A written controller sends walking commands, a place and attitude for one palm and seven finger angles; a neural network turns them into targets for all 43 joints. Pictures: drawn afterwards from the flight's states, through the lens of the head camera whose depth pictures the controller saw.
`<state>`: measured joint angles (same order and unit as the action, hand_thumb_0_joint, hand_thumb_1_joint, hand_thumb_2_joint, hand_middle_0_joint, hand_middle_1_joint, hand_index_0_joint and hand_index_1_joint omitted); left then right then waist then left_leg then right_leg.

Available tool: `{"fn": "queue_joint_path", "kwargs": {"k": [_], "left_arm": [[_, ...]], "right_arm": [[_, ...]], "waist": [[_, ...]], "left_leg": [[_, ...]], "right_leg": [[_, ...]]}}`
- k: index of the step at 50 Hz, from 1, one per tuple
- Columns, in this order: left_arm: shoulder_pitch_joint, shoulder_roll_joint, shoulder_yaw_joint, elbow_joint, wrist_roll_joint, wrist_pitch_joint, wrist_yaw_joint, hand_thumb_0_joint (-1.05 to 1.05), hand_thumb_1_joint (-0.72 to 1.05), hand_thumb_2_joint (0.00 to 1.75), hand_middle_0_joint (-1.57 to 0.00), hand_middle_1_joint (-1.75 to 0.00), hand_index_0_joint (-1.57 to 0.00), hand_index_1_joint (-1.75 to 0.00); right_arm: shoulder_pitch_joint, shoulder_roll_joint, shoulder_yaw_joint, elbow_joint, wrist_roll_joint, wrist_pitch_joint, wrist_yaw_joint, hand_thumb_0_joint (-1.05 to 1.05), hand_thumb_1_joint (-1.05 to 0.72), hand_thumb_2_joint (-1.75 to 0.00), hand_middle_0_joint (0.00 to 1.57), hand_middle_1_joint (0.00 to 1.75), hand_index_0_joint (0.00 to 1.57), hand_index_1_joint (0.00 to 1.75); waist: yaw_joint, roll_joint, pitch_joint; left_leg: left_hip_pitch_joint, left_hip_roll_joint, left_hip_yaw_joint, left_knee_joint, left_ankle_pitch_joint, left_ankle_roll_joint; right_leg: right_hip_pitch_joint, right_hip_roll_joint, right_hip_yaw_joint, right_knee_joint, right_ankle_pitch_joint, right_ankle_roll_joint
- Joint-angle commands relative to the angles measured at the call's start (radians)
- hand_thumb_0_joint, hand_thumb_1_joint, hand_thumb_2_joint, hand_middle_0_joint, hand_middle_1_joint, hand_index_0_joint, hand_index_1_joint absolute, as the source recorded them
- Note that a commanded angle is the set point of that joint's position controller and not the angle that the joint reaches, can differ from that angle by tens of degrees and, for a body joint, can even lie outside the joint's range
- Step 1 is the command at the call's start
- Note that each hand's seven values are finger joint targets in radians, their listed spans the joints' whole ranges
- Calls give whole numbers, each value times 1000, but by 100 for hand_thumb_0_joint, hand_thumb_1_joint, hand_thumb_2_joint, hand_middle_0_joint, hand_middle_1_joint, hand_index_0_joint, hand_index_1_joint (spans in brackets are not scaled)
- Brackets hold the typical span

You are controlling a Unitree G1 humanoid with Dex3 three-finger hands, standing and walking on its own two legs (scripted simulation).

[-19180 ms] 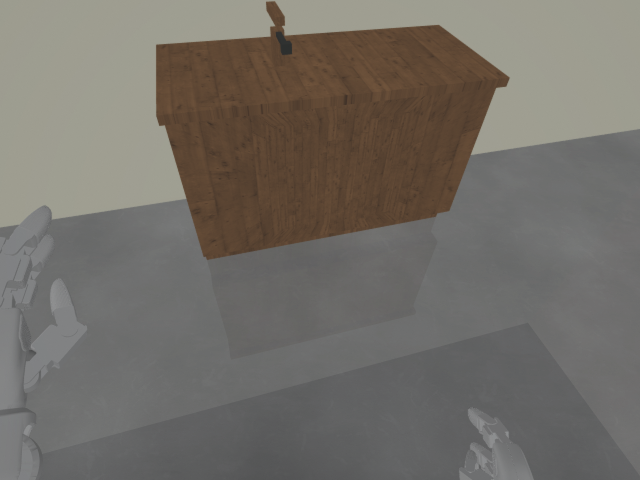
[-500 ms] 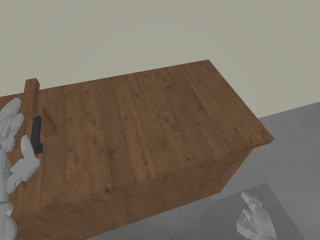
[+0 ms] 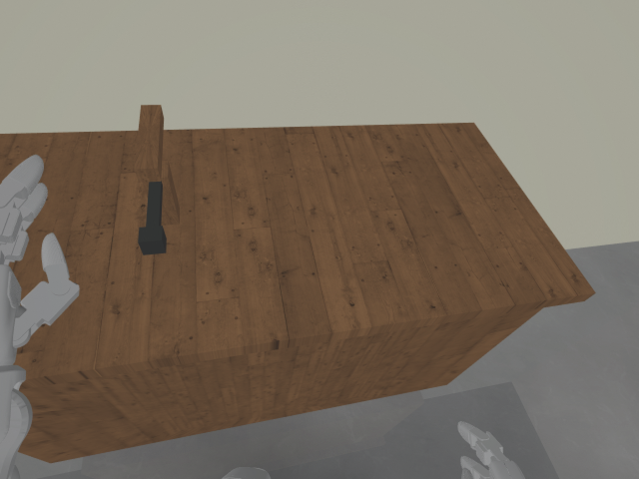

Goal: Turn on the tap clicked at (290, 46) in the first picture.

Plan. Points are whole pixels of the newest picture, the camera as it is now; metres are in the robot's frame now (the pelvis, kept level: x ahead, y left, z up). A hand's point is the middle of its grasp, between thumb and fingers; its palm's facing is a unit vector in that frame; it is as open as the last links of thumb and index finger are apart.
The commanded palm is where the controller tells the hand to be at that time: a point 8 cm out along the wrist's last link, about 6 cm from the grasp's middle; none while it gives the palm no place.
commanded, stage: come to a stop and stand still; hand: left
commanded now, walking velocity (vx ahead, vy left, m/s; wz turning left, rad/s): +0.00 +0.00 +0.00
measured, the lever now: (152, 240) +0.37 +0.26 +0.04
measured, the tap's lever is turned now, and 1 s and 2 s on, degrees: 0 0 0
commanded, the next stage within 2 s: look again from close up in 0.20 s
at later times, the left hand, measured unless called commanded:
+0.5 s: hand (101, 286) +0.23 +0.23 +0.17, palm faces +0.36 -0.89 -0.29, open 7.5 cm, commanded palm +0.17 +0.27 +0.18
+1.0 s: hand (97, 246) +0.25 +0.23 +0.20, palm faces +0.38 -0.85 -0.36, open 7.4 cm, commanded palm +0.17 +0.26 +0.18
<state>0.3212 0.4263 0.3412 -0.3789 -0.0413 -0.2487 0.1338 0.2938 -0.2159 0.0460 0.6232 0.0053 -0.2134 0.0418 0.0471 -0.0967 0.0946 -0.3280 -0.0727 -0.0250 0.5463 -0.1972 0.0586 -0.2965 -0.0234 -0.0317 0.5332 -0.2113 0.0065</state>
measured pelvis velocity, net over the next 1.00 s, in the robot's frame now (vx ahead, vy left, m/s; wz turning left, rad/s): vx -0.01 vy -0.01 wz -0.06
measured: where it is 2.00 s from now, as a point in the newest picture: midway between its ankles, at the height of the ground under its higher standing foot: outside the picture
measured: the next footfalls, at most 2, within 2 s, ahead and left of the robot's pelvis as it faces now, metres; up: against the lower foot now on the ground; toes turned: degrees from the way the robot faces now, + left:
none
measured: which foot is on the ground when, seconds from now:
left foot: down 0.00-1.00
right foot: down 0.00-1.00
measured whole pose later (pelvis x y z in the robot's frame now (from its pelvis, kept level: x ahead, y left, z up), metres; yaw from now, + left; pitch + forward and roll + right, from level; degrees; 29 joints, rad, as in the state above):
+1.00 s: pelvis -0.01 -0.01 +0.01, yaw -4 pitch -2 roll -1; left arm 0.24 0.39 0.41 -0.35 -0.07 -0.27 0.07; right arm 0.19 -0.21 0.02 0.59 0.04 -0.16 0.03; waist 0.05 0.02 0.09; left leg -0.28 0.00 0.03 0.48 -0.17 0.03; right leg -0.24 0.04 0.01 0.40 -0.13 -0.01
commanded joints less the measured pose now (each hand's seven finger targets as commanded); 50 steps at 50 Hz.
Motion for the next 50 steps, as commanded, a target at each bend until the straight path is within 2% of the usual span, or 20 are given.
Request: {"fn": "queue_joint_path", "kwargs": {"k": [1,3,5,7,10,14,20,21,22,26,32,39,40,41,42,43,44,46,47,50], "left_arm": [[-70,212,128,-389,-7,-120,8,0,90,90,-20,-30,-20,-30],[-16,174,135,-349,-27,-127,8,0,90,90,-20,-30,-20,-30],[30,155,142,-266,-44,-120,3,0,90,90,-20,-30,-20,-30],[65,126,137,-177,-54,-105,-4,0,90,90,-20,-30,-20,-30],[16,127,126,-134,-64,-96,-12,0,90,90,-20,-30,-20,-30],[-52,117,83,-191,-62,-94,-21,0,90,90,-20,-30,-20,-30],[-82,161,93,-336,-66,-91,-20,0,90,90,-20,-30,-20,-30],[-63,207,137,-332,-67,-84,-16,0,90,90,-20,-30,-20,-30],[-36,168,112,-332,-74,-85,-19,0,90,90,-20,-30,-20,-30],[56,198,172,-270,-95,-76,-20,0,90,90,-20,-30,-20,-30],[103,123,118,-193,-114,-69,-34,0,90,90,-20,-30,-20,-30],[51,144,101,-221,-106,-71,-30,0,90,90,-20,-30,-20,-30],[-903,853,616,-471,108,-149,-30,0,90,90,-20,-30,-20,-30],[-656,467,374,-178,20,-98,-49,0,90,90,-20,-30,-20,-30],[-463,309,253,-212,-8,-95,-64,0,90,90,-20,-30,-20,-30],[-346,224,187,-71,-8,-85,-70,0,90,90,-20,-30,-20,-30],[-234,128,102,-32,-14,-76,-79,0,90,90,-20,-30,-20,-30],[-33,12,23,-69,-33,-59,-89,0,90,90,-20,-30,-20,-30],[-3,21,2,-145,-24,-58,-90,0,90,90,-20,-30,-20,-30],[42,122,86,-200,-15,-54,-73,0,90,90,-20,-30,-20,-30]], "right_arm": [[-139,-160,-73,-150,3,-88,16,0,-90,-90,20,30,20,30],[-124,-155,-83,-141,5,-76,13,0,-90,-90,20,30,20,30],[-132,-158,-89,-144,9,-59,10,0,-90,-90,20,30,20,30],[-124,-154,-95,-149,14,-37,3,0,-90,-90,20,30,20,30],[-145,-148,-93,-163,23,-18,-9,0,-90,-90,20,30,20,30],[-162,-141,-86,-179,28,-18,-15,0,-90,-90,20,30,20,30],[-177,-135,-78,-181,27,-36,-17,0,-90,-90,20,30,20,30],[-187,-142,-78,-179,30,-34,-19,0,-90,-90,20,30,20,30],[-179,-128,-73,-178,26,-32,-20,0,-90,-90,20,30,20,30],[-180,-135,-84,-171,32,-27,-26,0,-90,-90,20,30,20,30],[-174,-130,-92,-180,43,-18,-37,0,-90,-90,20,30,20,30],[-185,-133,-84,-188,46,-31,-45,0,-90,-90,20,30,20,30],[-90,-131,-62,-152,-9,-50,-56,0,-90,-90,20,30,20,30],[-189,-76,-51,-107,52,-14,-62,0,-90,-90,20,30,20,30],[-181,-80,-60,-138,17,-6,-54,0,-90,-90,20,30,20,30],[-164,-123,-82,-148,12,-22,-50,0,-90,-90,20,30,20,30],[-139,-111,-85,-152,31,-22,-39,0,-90,-90,20,30,20,30],[-138,-101,-88,-159,42,-11,-14,0,-90,-90,20,30,20,30],[-128,-105,-86,-178,42,-2,-9,0,-90,-90,20,30,20,30],[-158,-104,-72,-207,35,7,-23,0,-90,-90,20,30,20,30]], "waist": [[-5,329,-217],[-6,169,-238],[-8,124,-230],[-8,129,-215],[-12,125,-172],[-14,132,-189],[-18,190,-237],[-18,203,-247],[-18,208,-248],[-22,172,-247],[-24,101,-219],[-25,94,-179],[-4,-3,-15],[-22,259,-112],[-19,236,-121],[-12,265,-163],[-8,233,-185],[-3,200,-232],[-4,155,-227],[-3,1,-152]], "left_leg": [[-80,190,-200,-281,-270,-46],[27,172,-172,-205,-18,-71],[55,171,-155,-207,26,-85],[75,184,-155,-232,49,-103],[23,177,-144,-252,-87,-83],[26,158,-136,-244,-124,-66],[55,124,-132,-171,0,-58],[62,124,-137,-166,33,-61],[64,123,-135,-161,51,-61],[84,115,-135,-131,111,-65],[98,120,-129,-160,82,-59],[75,111,-138,-169,-19,-44],[8,117,4,-46,-18,-19],[129,171,-14,-104,-5,-24],[139,141,-34,-144,-57,-36],[129,125,-6,-142,-118,-45],[150,104,16,-116,-127,-40],[199,104,24,-121,-104,-37],[186,109,22,-129,-110,-35],[117,112,9,-174,-199,-41]], "right_leg": [[173,-17,26,39,9,-15],[121,-32,27,-21,60,-30],[93,-36,33,-36,56,-28],[68,-34,26,-37,41,-23],[76,-42,41,-81,19,-18],[112,-44,58,-106,27,-18],[145,-63,93,-123,94,-32],[147,-65,99,-123,105,-34],[150,-69,92,-127,112,-35],[136,-89,107,-160,140,-41],[114,-88,84,-196,98,-28],[85,-91,104,-240,-11,-24],[-92,-75,199,-326,-122,17],[-78,-147,118,-250,-85,-74],[-2,-75,160,-235,-74,-62],[46,-70,185,-234,-56,-59],[51,-78,197,-256,-84,-34],[73,-75,184,-263,-98,-22],[78,-72,171,-263,-111,-20],[31,-53,139,-278,-250,-30]]}}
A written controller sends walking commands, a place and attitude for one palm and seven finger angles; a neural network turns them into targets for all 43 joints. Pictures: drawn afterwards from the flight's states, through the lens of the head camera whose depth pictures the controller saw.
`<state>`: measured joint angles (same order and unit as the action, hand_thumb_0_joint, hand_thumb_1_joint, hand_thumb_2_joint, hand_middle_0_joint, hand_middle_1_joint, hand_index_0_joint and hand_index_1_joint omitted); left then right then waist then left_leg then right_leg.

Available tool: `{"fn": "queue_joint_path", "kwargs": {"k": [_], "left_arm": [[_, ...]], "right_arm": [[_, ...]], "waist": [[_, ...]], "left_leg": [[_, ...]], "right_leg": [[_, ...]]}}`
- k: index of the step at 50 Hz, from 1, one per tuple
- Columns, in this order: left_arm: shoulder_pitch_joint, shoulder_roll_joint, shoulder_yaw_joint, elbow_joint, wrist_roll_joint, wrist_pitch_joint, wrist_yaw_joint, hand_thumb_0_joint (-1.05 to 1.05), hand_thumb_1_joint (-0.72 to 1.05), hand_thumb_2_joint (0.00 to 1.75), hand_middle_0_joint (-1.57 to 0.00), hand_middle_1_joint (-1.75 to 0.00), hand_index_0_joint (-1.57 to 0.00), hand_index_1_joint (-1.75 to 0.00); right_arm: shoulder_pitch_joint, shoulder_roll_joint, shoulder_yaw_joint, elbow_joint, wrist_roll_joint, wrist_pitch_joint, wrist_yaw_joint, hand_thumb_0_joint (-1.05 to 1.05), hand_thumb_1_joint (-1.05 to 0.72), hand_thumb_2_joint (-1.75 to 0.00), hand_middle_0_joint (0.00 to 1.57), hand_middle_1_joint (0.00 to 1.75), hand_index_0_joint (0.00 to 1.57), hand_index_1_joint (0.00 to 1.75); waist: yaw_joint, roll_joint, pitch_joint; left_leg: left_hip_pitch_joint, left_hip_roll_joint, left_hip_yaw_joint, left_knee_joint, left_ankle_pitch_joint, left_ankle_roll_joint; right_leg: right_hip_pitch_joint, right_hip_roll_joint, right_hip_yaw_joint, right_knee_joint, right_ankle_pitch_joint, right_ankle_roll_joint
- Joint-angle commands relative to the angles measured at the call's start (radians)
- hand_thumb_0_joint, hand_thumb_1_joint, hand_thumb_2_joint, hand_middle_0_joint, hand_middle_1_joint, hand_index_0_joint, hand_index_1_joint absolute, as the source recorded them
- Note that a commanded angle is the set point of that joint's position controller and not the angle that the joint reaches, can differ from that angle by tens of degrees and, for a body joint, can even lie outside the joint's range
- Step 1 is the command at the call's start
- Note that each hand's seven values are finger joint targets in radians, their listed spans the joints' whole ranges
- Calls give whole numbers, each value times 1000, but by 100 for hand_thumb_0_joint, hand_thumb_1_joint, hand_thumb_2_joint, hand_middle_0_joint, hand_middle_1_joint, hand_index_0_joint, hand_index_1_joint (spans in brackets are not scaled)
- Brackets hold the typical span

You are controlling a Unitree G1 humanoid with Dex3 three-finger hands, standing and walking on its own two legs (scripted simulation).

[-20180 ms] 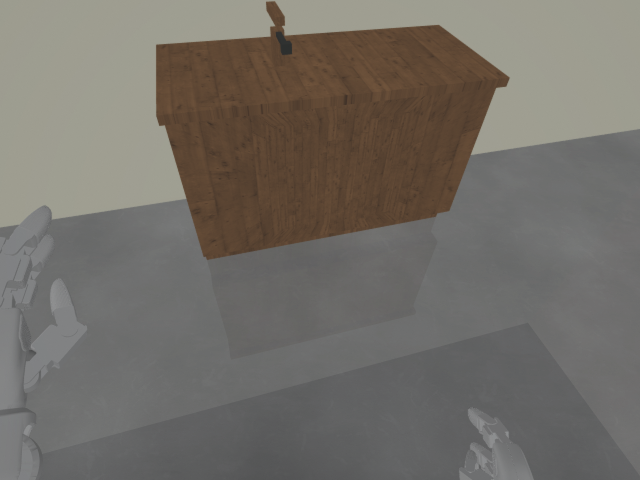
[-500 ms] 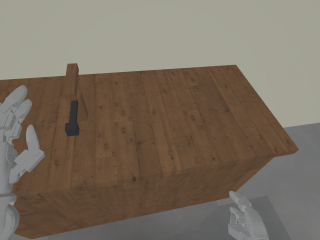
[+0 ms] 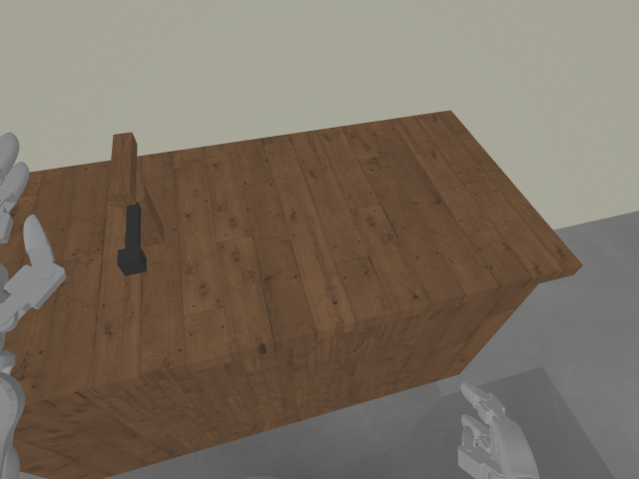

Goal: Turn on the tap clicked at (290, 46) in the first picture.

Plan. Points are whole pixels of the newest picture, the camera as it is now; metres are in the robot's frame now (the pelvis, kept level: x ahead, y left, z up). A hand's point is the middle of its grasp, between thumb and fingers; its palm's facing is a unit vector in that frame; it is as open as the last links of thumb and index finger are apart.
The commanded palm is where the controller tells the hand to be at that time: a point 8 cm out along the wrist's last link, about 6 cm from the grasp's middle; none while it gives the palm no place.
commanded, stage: come to a stop and stand still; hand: left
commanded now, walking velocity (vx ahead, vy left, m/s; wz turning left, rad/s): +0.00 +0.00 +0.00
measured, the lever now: (132, 261) +0.35 +0.30 +0.04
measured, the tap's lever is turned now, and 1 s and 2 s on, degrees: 0 0 0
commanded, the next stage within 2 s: look again from close up in 0.66 s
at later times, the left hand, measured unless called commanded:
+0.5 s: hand (77, 264) +0.27 +0.27 +0.16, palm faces +0.34 -0.85 -0.39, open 7.4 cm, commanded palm +0.20 +0.31 +0.18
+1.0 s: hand (88, 280) +0.25 +0.26 +0.15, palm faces +0.35 -0.86 -0.37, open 7.4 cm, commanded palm +0.19 +0.29 +0.18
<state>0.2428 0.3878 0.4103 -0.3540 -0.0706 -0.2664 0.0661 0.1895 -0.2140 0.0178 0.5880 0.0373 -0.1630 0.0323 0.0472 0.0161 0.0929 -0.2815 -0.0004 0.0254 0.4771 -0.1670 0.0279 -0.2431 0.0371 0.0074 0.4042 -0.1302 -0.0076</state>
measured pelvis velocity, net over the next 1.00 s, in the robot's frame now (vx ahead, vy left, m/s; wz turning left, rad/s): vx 0.03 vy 0.01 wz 0.00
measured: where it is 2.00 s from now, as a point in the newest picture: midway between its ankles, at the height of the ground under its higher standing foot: outside the picture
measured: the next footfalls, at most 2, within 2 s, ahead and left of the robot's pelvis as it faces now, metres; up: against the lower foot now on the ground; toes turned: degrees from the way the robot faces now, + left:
none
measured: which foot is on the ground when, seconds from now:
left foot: down 0.00-1.00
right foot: down 0.00-1.00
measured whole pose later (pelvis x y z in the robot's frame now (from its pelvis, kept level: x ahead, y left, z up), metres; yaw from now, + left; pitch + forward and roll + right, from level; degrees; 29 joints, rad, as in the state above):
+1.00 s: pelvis +0.03 +0.01 +0.00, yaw +0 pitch -1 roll -1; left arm 0.42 0.36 0.34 -0.42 -0.04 -0.23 0.07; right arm 0.22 -0.19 0.04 0.56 0.02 -0.10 -0.02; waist 0.02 -0.02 0.04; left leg -0.23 -0.02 0.03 0.44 -0.20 0.05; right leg -0.20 0.01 0.01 0.37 -0.17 0.01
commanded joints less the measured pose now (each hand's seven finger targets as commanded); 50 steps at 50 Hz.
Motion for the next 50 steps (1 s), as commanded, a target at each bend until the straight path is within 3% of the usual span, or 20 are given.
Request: {"fn": "queue_joint_path", "kwargs": {"k": [1,2,4,5,6,7,9,11,14,17,20,26,27,31,32,36,37,45,46,50], "left_arm": [[144,231,105,-202,20,-28,15,0,90,90,-20,-30,-20,-30],[143,196,91,-194,15,-30,13,0,90,90,-20,-30,-20,-30],[98,229,141,-234,12,-44,16,0,90,90,-20,-30,-20,-30],[73,232,144,-267,14,-54,18,0,90,90,-20,-30,-20,-30],[18,286,186,-319,26,-61,28,0,90,90,-20,-30,-20,-30],[5,229,139,-325,24,-70,23,0,90,90,-20,-30,-20,-30],[-5,229,132,-359,35,-82,20,0,90,90,-20,-30,-20,-30],[3,222,120,-388,42,-87,19,0,90,90,-20,-30,-20,-30],[72,150,50,-351,36,-83,14,0,90,90,-20,-30,-20,-30],[128,103,16,-260,36,-62,10,0,90,90,-20,-30,-20,-30],[103,140,46,-231,37,-52,10,0,90,90,-20,-30,-20,-30],[50,193,85,-352,35,-50,13,0,90,90,-20,-30,-20,-30],[70,152,50,-331,26,-51,7,0,90,90,-20,-30,-20,-30],[86,198,86,-422,31,-51,19,0,90,90,-20,-30,-20,-30],[109,155,52,-386,24,-49,15,0,90,90,-20,-30,-20,-30],[122,169,74,-336,25,-36,22,0,90,90,-20,-30,-20,-30],[127,124,34,-287,19,-33,16,0,90,90,-20,-30,-20,-30],[85,138,18,-274,27,-28,21,0,90,90,-20,-30,-20,-30],[69,167,41,-308,33,-30,26,0,90,90,-20,-30,-20,-30],[98,158,38,-310,30,-32,28,0,90,90,-20,-30,-20,-30]], "right_arm": [[-77,-107,-41,-164,6,-34,-21,0,-90,-90,20,30,20,30],[-71,-96,-35,-180,1,-28,-29,0,-90,-90,20,30,20,30],[-71,-100,-31,-192,-2,-29,-43,0,-90,-90,20,30,20,30],[-68,-101,-31,-193,-2,-31,-47,0,-90,-90,20,30,20,30],[-84,-105,-29,-192,-1,-32,-51,0,-90,-90,20,30,20,30],[-71,-104,-29,-190,-8,-35,-53,0,-90,-90,20,30,20,30],[-64,-100,-29,-195,-10,-58,-49,0,-90,-90,20,30,20,30],[-70,-94,-24,-185,-13,-79,-40,0,-90,-90,20,30,20,30],[-27,-106,-35,-161,-20,-87,-34,0,-90,-90,20,30,20,30],[-22,-113,-39,-140,-22,-68,-29,0,-90,-90,20,30,20,30],[-30,-114,-45,-146,-20,-46,-35,0,-90,-90,20,30,20,30],[-75,-100,-33,-175,-17,-15,-45,0,-90,-90,20,30,20,30],[-70,-102,-31,-181,-24,-9,-46,0,-90,-90,20,30,20,30],[-78,-98,-31,-190,-20,-13,-47,0,-90,-90,20,30,20,30],[-71,-99,-29,-189,-27,-7,-48,0,-90,-90,20,30,20,30],[-67,-102,-34,-181,-18,1,-53,0,-90,-90,20,30,20,30],[-59,-107,-32,-181,-24,7,-56,0,-90,-90,20,30,20,30],[-70,-108,-35,-189,-17,7,-68,0,-90,-90,20,30,20,30],[-90,-108,-32,-188,-12,6,-68,0,-90,-90,20,30,20,30],[-74,-106,-36,-190,-17,1,-70,0,-90,-90,20,30,20,30]], "waist": [[1,-100,-132],[-7,-140,-124],[-16,-93,-105],[-19,-42,-117],[-18,65,-124],[-21,142,-147],[-11,227,-173],[-10,198,-197],[-21,85,-211],[-22,41,-206],[-23,8,-196],[-22,61,-246],[-23,55,-244],[-20,118,-265],[-21,103,-262],[-25,95,-233],[-28,72,-215],[-27,18,-186],[-25,43,-191],[-26,29,-193]], "left_leg": [[70,53,-44,-126,-231,-11],[24,61,-65,-143,-256,-5],[-25,76,-95,-170,-274,1],[-43,87,-110,-186,-289,6],[-55,102,-121,-213,-308,13],[-93,119,-141,-240,-342,21],[-107,132,-140,-236,-340,30],[-27,119,-123,-192,-211,15],[61,107,-112,-135,-38,-5],[105,104,-95,-113,107,-26],[110,116,-101,-111,180,-41],[145,104,-85,-91,277,-44],[130,105,-88,-97,251,-37],[139,100,-84,-82,268,-38],[137,102,-83,-83,253,-31],[120,99,-81,-96,174,-34],[103,98,-85,-104,134,-27],[80,95,-101,-147,-38,-11],[74,92,-97,-149,-45,-10],[64,86,-96,-137,-79,-2]], "right_leg": [[-37,-98,82,-138,-333,-13],[-15,-94,62,-126,-322,-7],[13,-80,66,-92,-276,-5],[46,-73,62,-61,-233,-5],[72,-63,53,-19,-192,-2],[129,-57,29,26,-145,-1],[189,-56,16,71,-75,-3],[158,-65,3,52,-33,-9],[108,-77,18,14,22,-14],[72,-78,15,-2,79,-9],[69,-82,25,2,103,-8],[109,-82,17,15,172,-12],[110,-84,17,4,156,-12],[133,-86,21,9,186,-19],[124,-90,23,-5,185,-19],[113,-93,38,-26,168,-20],[100,-93,40,-41,150,-20],[81,-94,54,-76,35,-16],[90,-93,49,-71,31,-14],[90,-100,68,-85,6,-18]]}}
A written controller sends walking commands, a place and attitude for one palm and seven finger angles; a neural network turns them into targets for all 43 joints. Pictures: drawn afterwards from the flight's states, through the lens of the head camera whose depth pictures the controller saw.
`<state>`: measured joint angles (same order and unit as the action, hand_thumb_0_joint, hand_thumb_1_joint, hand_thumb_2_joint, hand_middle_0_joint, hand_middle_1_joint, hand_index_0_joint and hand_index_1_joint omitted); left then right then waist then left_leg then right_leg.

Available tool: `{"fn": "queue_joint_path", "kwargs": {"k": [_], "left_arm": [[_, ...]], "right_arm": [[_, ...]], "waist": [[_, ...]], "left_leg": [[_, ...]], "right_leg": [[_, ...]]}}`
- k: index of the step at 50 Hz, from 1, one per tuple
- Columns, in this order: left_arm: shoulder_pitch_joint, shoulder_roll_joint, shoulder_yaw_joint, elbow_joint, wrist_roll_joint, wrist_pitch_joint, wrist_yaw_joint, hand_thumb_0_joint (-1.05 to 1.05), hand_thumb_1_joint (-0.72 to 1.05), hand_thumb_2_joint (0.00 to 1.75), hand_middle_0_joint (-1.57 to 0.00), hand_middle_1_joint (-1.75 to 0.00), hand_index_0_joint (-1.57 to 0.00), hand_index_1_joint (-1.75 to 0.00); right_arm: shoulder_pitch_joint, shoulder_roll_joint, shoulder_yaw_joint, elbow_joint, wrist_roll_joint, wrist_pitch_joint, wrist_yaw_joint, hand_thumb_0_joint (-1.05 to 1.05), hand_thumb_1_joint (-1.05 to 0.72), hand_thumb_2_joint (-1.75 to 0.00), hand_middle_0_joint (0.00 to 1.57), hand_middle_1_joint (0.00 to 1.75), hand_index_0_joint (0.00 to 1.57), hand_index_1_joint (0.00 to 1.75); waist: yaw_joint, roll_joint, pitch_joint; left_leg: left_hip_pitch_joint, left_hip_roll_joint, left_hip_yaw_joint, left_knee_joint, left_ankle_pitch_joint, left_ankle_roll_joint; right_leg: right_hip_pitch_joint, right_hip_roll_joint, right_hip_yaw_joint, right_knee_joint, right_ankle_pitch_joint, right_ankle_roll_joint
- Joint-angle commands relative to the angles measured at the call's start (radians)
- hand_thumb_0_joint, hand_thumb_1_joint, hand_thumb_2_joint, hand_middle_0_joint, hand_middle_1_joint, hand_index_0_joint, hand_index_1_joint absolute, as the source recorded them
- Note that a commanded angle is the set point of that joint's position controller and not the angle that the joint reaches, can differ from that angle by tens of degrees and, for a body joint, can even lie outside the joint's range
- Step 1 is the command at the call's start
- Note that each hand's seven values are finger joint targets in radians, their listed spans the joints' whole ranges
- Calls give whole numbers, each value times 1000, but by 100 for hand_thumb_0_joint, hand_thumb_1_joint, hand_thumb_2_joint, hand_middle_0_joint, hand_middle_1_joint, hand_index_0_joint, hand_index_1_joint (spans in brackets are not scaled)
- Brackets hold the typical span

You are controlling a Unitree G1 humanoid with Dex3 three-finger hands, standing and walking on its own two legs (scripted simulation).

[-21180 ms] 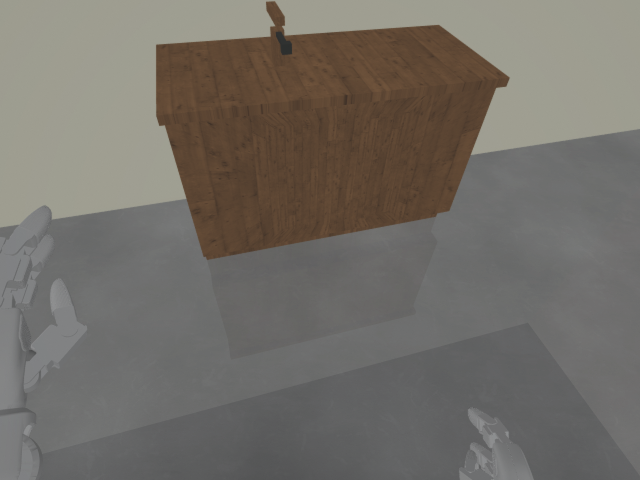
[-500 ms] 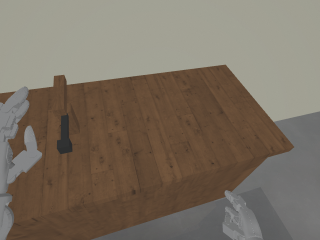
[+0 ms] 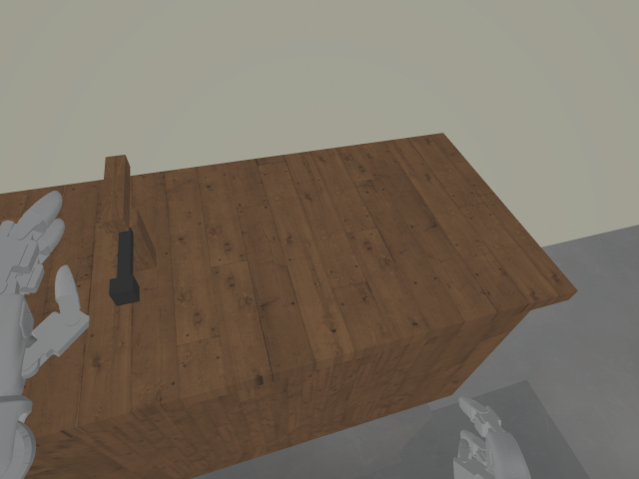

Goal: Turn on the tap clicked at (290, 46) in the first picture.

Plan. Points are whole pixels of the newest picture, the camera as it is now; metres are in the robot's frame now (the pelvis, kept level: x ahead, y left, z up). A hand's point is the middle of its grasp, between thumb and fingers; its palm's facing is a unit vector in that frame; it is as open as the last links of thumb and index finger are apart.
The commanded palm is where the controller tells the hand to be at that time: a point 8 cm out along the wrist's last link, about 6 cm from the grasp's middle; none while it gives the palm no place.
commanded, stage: come to a stop and stand still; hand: left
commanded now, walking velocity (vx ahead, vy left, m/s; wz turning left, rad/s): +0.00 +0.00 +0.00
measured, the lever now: (124, 290) +0.32 +0.29 +0.03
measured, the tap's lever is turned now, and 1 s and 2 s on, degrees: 0 0 0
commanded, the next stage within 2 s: look again from close up in 1.52 s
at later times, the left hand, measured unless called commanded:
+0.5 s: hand (25, 259) +0.24 +0.28 +0.21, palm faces +0.49 -0.76 -0.42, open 7.4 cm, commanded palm +0.15 +0.27 +0.17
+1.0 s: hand (26, 334) +0.19 +0.26 +0.18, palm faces +0.40 -0.84 -0.37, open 7.4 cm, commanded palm +0.13 +0.29 +0.17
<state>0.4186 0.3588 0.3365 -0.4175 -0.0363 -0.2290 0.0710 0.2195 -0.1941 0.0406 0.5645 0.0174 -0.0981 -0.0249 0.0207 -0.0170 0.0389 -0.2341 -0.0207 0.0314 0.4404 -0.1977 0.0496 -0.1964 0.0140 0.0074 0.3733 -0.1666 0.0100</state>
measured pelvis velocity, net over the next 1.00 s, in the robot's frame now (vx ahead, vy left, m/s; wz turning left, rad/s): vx -0.01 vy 0.00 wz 0.07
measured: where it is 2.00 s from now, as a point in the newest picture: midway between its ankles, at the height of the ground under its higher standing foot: outside the picture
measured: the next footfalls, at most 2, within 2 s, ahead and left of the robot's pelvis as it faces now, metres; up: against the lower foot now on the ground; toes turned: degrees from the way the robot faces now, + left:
none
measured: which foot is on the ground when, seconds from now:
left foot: down 0.00-1.00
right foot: down 0.00-1.00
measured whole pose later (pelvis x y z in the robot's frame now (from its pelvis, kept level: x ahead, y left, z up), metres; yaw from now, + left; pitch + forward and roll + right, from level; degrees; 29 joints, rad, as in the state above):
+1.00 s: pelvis -0.01 +0.00 +0.00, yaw +4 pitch +1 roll +0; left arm 0.42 0.46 0.40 -0.48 -0.13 -0.31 0.07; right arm 0.16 -0.19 0.02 0.57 0.03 -0.17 0.03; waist 0.03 -0.05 0.06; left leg -0.30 -0.07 -0.02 0.47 -0.18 0.05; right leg -0.27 -0.03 -0.04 0.47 -0.21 0.02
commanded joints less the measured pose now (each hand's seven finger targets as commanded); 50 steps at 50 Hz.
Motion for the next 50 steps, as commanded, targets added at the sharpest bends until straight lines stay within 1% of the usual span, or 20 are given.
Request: {"fn": "queue_joint_path", "kwargs": {"k": [1,2,6,7,15,16,17,18,19,20,21,23,26,30,31,38,43,46,47,50], "left_arm": [[-82,217,137,-270,-1,-71,26,0,90,90,-20,-30,-20,-30],[-65,183,115,-234,-6,-72,24,0,90,90,-20,-30,-20,-30],[-63,219,149,-251,-3,-75,26,0,90,90,-20,-30,-20,-30],[-45,176,115,-212,-8,-74,23,0,90,90,-20,-30,-20,-30],[-66,172,102,-201,-5,-63,20,0,90,90,-20,-30,-20,-30],[-993,916,363,-606,24,-194,47,0,90,90,-20,-30,-20,-30],[-594,471,368,-159,62,-145,37,0,90,90,-20,-30,-20,-30],[-461,380,270,-96,35,-110,38,0,90,90,-20,-30,-20,-30],[-384,409,270,-31,18,-100,46,0,90,90,-20,-30,-20,-30],[-311,369,232,-53,-4,-109,33,0,90,90,-20,-30,-20,-30],[-200,299,195,-25,-25,-103,23,0,90,90,-20,-30,-20,-30],[-43,235,129,-110,-52,-116,17,0,90,90,-20,-30,-20,-30],[43,206,106,-160,-79,-126,25,0,90,90,-20,-30,-20,-30],[-38,290,195,-215,-78,-142,48,0,90,90,-20,-30,-20,-30],[-116,359,240,-274,-73,-147,55,0,90,90,-20,-30,-20,-30],[-134,312,165,-357,-72,-135,46,0,90,90,-20,-30,-20,-30],[-18,259,161,-303,-90,-130,34,0,90,90,-20,-30,-20,-30],[8,259,193,-186,-102,-112,29,0,90,90,-20,-30,-20,-30],[-1,220,162,-163,-109,-112,22,0,90,90,-20,-30,-20,-30],[-48,228,151,-147,-118,-112,12,0,90,90,-20,-30,-20,-30]], "right_arm": [[-116,-127,-57,-164,8,-66,-11,0,-90,-90,20,30,20,30],[-108,-128,-56,-158,-1,-64,-12,0,-90,-90,20,30,20,30],[-109,-127,-59,-153,7,-71,-11,0,-90,-90,20,30,20,30],[-99,-130,-58,-150,1,-68,-12,0,-90,-90,20,30,20,30],[-92,-135,-67,-148,6,-73,-12,0,-90,-90,20,30,20,30],[34,-196,102,-262,76,-49,-84,0,-90,-90,20,30,20,30],[-10,-88,-20,-183,40,-103,-78,0,-90,-90,20,30,20,30],[-69,-112,-4,-137,11,-101,-35,0,-90,-90,20,30,20,30],[-71,-183,-43,-130,-3,-99,-21,0,-90,-90,20,30,20,30],[-45,-180,-55,-142,-14,-106,-8,0,-90,-90,20,30,20,30],[-78,-171,-50,-124,-12,-106,12,0,-90,-90,20,30,20,30],[-24,-181,-63,-144,-3,-118,41,0,-90,-90,20,30,20,30],[-48,-177,-64,-123,13,-141,72,0,-90,-90,20,30,20,30],[-42,-184,-76,-101,4,-143,54,0,-90,-90,20,30,20,30],[-71,-193,-75,-98,7,-136,47,0,-90,-90,20,30,20,30],[-50,-171,-73,-96,10,-145,48,0,-90,-90,20,30,20,30],[-40,-175,-88,-100,14,-139,63,0,-90,-90,20,30,20,30],[-75,-174,-96,-105,24,-122,51,0,-90,-90,20,30,20,30],[-62,-163,-91,-111,21,-113,46,0,-90,-90,20,30,20,30],[-77,-161,-88,-130,31,-114,36,0,-90,-90,20,30,20,30]], "waist": [[1,81,-138],[0,71,-138],[-1,107,-136],[-3,86,-132],[-5,51,-119],[-71,337,-62],[6,106,-107],[-2,1,-71],[23,1,-78],[18,-20,-119],[15,66,-168],[32,82,-154],[34,61,-172],[23,-58,-194],[16,-2,-219],[21,192,-280],[16,93,-227],[13,55,-190],[12,34,-169],[4,23,-127]], "left_leg": [[10,103,-103,-101,-49,-24],[9,105,-102,-102,-59,-21],[8,105,-105,-101,-43,-25],[4,103,-106,-102,-54,-22],[22,104,-109,-99,-55,-19],[-310,74,-131,-86,-314,11],[-188,165,-195,-100,-329,14],[-129,120,-156,-145,-248,-4],[-67,92,-115,-83,-187,-16],[-49,73,-109,-24,-124,-22],[11,81,-105,-24,-74,-28],[-29,72,-104,-12,-39,-24],[28,72,-107,-7,103,-26],[20,71,-121,2,201,-41],[37,77,-131,-7,230,-43],[104,106,-162,38,485,-57],[77,117,-177,0,444,-76],[51,111,-177,-44,322,-83],[22,112,-175,-58,265,-82],[-6,103,-189,-88,58,-72]], "right_leg": [[46,-75,60,-51,39,-36],[38,-76,59,-57,28,-36],[41,-74,60,-52,36,-38],[34,-74,58,-57,24,-38],[3,-73,80,-68,7,-40],[129,0,13,129,-175,43],[-21,-71,-12,124,-261,2],[-30,-53,-7,44,-261,-14],[-71,-50,39,-2,-184,-38],[-75,-83,80,-24,-126,-58],[-74,-91,73,12,-83,-63],[-49,-112,75,4,-8,-63],[-40,-109,56,36,106,-57],[1,-112,48,57,213,-37],[13,-106,45,86,214,-34],[27,-111,23,122,181,-33],[2,-110,15,105,139,-30],[-14,-116,22,79,123,-28],[-14,-117,11,60,101,-23],[-49,-125,34,15,7,-25]]}}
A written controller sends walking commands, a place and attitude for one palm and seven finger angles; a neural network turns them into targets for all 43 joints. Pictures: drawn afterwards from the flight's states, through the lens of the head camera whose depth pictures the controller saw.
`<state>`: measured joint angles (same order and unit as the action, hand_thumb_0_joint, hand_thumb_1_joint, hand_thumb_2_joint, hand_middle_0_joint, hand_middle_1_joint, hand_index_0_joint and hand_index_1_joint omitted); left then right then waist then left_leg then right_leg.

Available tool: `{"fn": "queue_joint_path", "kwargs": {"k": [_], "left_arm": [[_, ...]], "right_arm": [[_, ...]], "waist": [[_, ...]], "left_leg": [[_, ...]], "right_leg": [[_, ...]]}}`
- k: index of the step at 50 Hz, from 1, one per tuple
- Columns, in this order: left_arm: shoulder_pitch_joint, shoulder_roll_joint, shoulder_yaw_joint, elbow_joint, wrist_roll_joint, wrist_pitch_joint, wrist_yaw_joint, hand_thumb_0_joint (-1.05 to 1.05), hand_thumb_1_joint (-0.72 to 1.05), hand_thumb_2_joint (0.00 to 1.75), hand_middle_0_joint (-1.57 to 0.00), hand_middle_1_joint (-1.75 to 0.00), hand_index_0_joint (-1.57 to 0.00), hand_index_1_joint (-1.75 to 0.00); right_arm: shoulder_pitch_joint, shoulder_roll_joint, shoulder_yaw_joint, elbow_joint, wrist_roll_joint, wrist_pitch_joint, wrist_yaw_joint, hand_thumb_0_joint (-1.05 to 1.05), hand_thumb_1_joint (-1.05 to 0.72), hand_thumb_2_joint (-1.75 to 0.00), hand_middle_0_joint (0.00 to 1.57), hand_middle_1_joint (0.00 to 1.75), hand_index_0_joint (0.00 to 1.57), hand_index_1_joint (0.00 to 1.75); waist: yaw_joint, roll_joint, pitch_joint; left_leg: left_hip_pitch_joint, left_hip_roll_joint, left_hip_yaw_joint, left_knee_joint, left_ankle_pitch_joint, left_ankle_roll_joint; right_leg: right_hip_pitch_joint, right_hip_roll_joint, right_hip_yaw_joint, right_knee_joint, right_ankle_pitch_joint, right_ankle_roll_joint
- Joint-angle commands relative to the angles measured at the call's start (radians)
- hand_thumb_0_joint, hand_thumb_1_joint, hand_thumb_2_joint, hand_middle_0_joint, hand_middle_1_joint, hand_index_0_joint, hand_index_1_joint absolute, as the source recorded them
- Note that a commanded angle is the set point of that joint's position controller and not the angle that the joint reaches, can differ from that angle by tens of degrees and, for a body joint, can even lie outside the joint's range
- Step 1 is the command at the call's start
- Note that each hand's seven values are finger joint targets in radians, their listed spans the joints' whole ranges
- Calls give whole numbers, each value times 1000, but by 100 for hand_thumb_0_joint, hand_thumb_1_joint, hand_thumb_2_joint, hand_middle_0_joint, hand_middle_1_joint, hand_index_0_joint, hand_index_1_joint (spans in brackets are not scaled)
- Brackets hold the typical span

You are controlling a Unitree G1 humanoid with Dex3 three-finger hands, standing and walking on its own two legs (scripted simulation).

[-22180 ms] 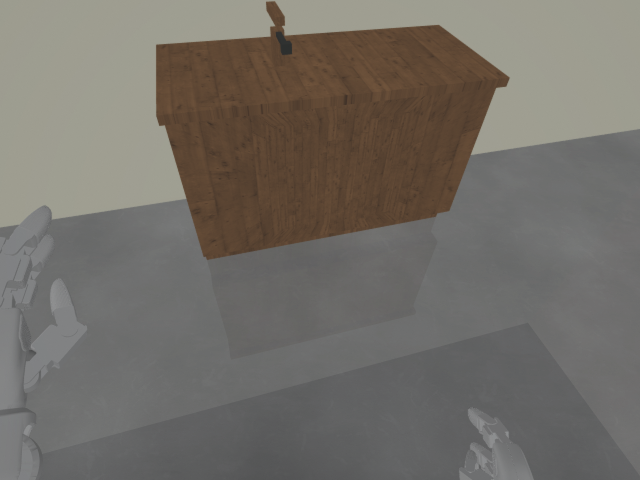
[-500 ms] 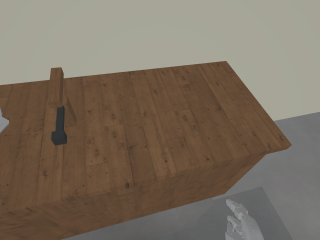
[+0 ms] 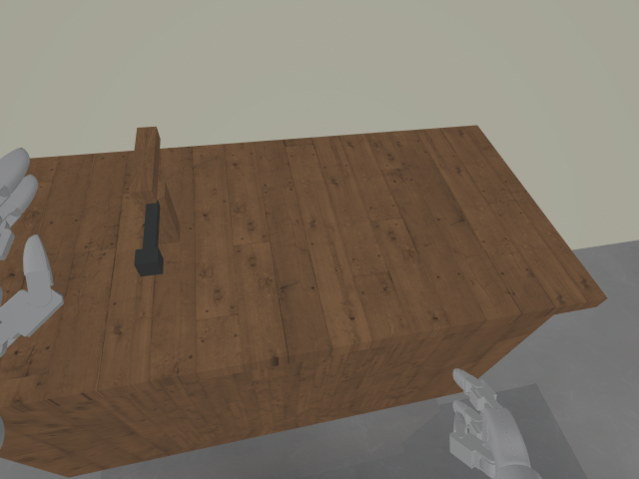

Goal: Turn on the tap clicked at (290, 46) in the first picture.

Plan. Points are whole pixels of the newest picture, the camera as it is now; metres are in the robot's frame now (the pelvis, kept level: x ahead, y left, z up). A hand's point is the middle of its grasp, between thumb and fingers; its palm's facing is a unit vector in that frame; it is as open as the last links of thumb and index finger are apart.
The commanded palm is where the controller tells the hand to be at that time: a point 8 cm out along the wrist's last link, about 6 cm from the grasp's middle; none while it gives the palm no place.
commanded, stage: come to a stop and stand still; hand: left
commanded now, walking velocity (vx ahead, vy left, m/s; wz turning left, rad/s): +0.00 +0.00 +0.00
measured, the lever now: (149, 261) +0.35 +0.26 +0.04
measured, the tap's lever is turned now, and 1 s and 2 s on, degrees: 0 0 0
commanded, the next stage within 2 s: look again from close up in 0.52 s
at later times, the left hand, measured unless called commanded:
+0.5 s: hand (46, 354) +0.18 +0.24 +0.17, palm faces +0.34 -0.88 -0.34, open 7.4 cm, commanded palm +0.12 +0.28 +0.18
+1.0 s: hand (60, 340) +0.19 +0.24 +0.17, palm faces +0.35 -0.88 -0.32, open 7.4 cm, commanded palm +0.14 +0.27 +0.18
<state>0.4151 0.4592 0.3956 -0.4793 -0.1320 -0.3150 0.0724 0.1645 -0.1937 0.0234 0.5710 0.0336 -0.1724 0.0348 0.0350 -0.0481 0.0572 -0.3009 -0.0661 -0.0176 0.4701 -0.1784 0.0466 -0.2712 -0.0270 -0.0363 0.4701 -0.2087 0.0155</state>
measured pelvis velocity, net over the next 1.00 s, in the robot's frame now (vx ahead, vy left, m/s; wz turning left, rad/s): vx -0.02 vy -0.01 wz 0.01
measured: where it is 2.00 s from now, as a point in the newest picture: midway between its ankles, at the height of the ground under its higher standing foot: outside the picture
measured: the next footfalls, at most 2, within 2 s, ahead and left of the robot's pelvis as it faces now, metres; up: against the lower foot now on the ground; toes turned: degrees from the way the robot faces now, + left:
none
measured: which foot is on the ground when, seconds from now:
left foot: down 0.00-1.00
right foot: down 0.00-1.00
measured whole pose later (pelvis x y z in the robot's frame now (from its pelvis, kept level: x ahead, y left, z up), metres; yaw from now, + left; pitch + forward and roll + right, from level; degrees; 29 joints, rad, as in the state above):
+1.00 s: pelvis -0.02 -0.01 +0.00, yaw +1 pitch -1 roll -1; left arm 0.44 0.40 0.35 -0.44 -0.13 -0.26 0.08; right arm 0.20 -0.21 0.03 0.58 0.04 -0.20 0.00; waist 0.02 -0.03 0.04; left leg -0.29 -0.04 -0.04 0.44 -0.13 0.03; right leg -0.23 0.00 -0.06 0.40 -0.15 0.00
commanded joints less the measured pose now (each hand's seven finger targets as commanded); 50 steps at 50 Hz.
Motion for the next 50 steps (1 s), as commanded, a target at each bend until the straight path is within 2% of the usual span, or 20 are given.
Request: {"fn": "queue_joint_path", "kwargs": {"k": [1,5,6,7,11,12,16,18,30,31,35,36,37,39,41,42,45,46,47,50], "left_arm": [[-64,143,95,-101,-19,-25,11,0,90,90,-20,-30,-20,-30],[-96,123,50,-146,-15,-32,8,0,90,90,-20,-30,-20,-30],[-121,155,68,-178,-10,-33,11,0,90,90,-20,-30,-20,-30],[-117,121,40,-175,-8,-35,10,0,90,90,-20,-30,-20,-30],[-122,173,74,-198,3,-37,21,0,90,90,-20,-30,-20,-30],[-114,143,55,-191,2,-39,22,0,90,90,-20,-30,-20,-30],[-82,170,90,-170,1,-40,26,0,90,90,-20,-30,-20,-30],[-69,145,76,-174,0,-46,24,0,90,90,-20,-30,-20,-30],[-52,121,57,-148,-2,-32,22,0,90,90,-20,-30,-20,-30],[-55,148,78,-142,-1,-25,26,0,90,90,-20,-30,-20,-30],[-62,122,51,-186,1,-27,24,0,90,90,-20,-30,-20,-30],[-60,151,77,-184,4,-21,28,0,90,90,-20,-30,-20,-30],[-61,113,47,-194,2,-24,25,0,90,90,-20,-30,-20,-30],[-63,112,45,-197,3,-22,25,0,90,90,-20,-30,-20,-30],[-50,144,78,-177,5,-15,29,0,90,90,-20,-30,-20,-30],[-40,109,55,-172,1,-14,26,0,90,90,-20,-30,-20,-30],[-33,100,53,-154,-2,-6,24,0,90,90,-20,-30,-20,-30],[-28,125,75,-145,-2,-1,25,0,90,90,-20,-30,-20,-30],[-32,86,38,-157,-3,-4,19,0,90,90,-20,-30,-20,-30],[-34,90,36,-166,-1,1,20,0,90,90,-20,-30,-20,-30]], "right_arm": [[-48,-165,-67,-141,21,-41,-26,0,-90,-90,20,30,20,30],[-37,-156,-55,-151,18,-61,-27,0,-90,-90,20,30,20,30],[-62,-160,-53,-153,22,-65,-28,0,-90,-90,20,30,20,30],[-48,-154,-50,-150,19,-70,-28,0,-90,-90,20,30,20,30],[-47,-165,-52,-142,21,-89,-25,0,-90,-90,20,30,20,30],[-38,-152,-49,-139,17,-90,-25,0,-90,-90,20,30,20,30],[-34,-161,-56,-136,20,-99,-25,0,-90,-90,20,30,20,30],[-23,-156,-57,-138,17,-103,-26,0,-90,-90,20,30,20,30],[-22,-154,-61,-136,17,-113,-36,0,-90,-90,20,30,20,30],[-30,-158,-61,-135,18,-111,-37,0,-90,-90,20,30,20,30],[-34,-153,-57,-139,14,-112,-40,0,-90,-90,20,30,20,30],[-41,-155,-58,-137,16,-112,-40,0,-90,-90,20,30,20,30],[-34,-152,-56,-135,11,-109,-40,0,-90,-90,20,30,20,30],[-40,-153,-56,-140,13,-108,-41,0,-90,-90,20,30,20,30],[-46,-155,-57,-138,13,-103,-42,0,-90,-90,20,30,20,30],[-41,-147,-55,-137,10,-98,-44,0,-90,-90,20,30,20,30],[-43,-150,-58,-139,13,-91,-46,0,-90,-90,20,30,20,30],[-52,-152,-59,-140,14,-89,-46,0,-90,-90,20,30,20,30],[-46,-149,-56,-141,14,-85,-46,0,-90,-90,20,30,20,30],[-53,-152,-54,-149,14,-80,-49,0,-90,-90,20,30,20,30]], "waist": [[-11,88,-145],[-11,59,-143],[-12,88,-150],[-13,98,-148],[-16,150,-134],[-16,145,-130],[-18,153,-129],[-15,148,-134],[-17,72,-122],[-18,91,-126],[-17,122,-137],[-16,119,-147],[-17,119,-152],[-17,138,-140],[-16,127,-143],[-15,106,-151],[-17,78,-149],[-16,87,-157],[-19,98,-161],[-18,103,-154]], "left_leg": [[73,150,-148,-135,-2,-64],[37,138,-157,-134,-147,-37],[44,137,-160,-136,-162,-32],[23,138,-163,-141,-190,-26],[0,135,-183,-138,-243,-24],[-19,137,-182,-147,-262,-21],[-18,138,-196,-147,-267,-26],[-31,142,-196,-156,-276,-24],[8,130,-168,-131,-216,-22],[26,128,-168,-130,-194,-24],[28,133,-171,-132,-173,-22],[42,131,-172,-129,-156,-25],[37,133,-169,-132,-143,-25],[39,136,-172,-133,-149,-26],[46,135,-176,-139,-131,-30],[47,135,-165,-135,-120,-28],[65,132,-159,-120,-68,-33],[80,131,-158,-122,-44,-35],[82,137,-154,-126,-38,-35],[81,138,-158,-133,-35,-35]], "right_leg": [[14,-79,82,-81,15,-30],[18,-82,96,-123,-70,-28],[22,-79,102,-122,-79,-28],[33,-77,94,-121,-92,-27],[18,-77,106,-129,-139,-30],[27,-75,95,-124,-143,-28],[17,-75,93,-127,-161,-31],[32,-69,85,-116,-152,-29],[11,-79,101,-159,-158,-29],[7,-81,105,-162,-148,-31],[30,-80,103,-149,-109,-31],[36,-78,100,-148,-94,-31],[50,-76,91,-140,-74,-32],[39,-78,99,-144,-80,-33],[46,-75,94,-146,-66,-34],[59,-75,89,-146,-51,-32],[52,-82,96,-159,-22,-34],[57,-81,91,-156,-1,-34],[63,-78,85,-150,7,-33],[65,-78,91,-153,12,-32]]}}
